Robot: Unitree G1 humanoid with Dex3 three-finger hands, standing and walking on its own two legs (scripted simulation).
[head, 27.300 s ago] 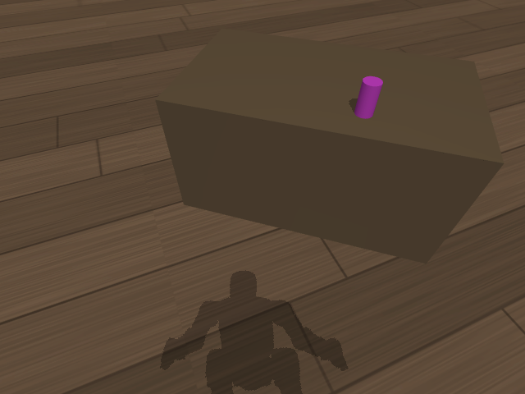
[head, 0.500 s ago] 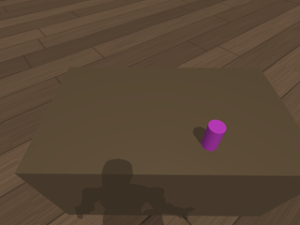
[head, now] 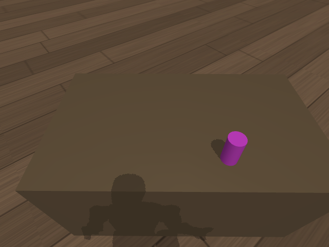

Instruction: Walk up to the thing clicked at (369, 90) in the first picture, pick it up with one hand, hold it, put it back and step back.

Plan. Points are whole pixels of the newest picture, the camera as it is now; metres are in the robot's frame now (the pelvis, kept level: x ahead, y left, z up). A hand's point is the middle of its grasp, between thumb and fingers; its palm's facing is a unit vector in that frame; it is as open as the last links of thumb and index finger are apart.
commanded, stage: stand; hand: right
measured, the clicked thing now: (232, 149) +0.47 -0.23 -0.12
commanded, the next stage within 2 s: step back in 0.08 s
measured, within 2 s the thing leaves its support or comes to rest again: neither
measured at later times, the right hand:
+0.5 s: hand out of the picture -0.03 -0.23 -0.16, palm faces -0.05 +0.90 -0.44, open 7.3 cm
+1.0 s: hand out of the picture -0.09 -0.23 -0.17, palm faces +0.01 +0.93 -0.37, open 7.3 cm
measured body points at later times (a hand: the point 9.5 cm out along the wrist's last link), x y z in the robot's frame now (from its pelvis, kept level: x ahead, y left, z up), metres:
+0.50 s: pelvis -0.09 +0.05 -0.03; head -0.01 +0.08 +0.42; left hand +0.07 +0.37 -0.16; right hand -0.03 -0.28 -0.13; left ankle -0.10 +0.16 -0.75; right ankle -0.04 -0.10 -0.70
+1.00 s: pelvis -0.19 +0.05 -0.02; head -0.13 +0.03 +0.43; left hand -0.06 +0.35 -0.12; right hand -0.09 -0.27 -0.15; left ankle -0.22 +0.19 -0.68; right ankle -0.17 -0.07 -0.75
